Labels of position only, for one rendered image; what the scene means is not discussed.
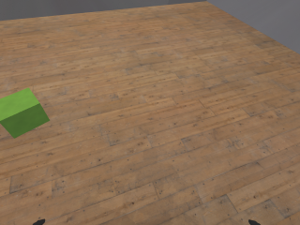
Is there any carton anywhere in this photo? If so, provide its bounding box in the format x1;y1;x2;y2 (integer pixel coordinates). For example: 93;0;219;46
0;87;50;139

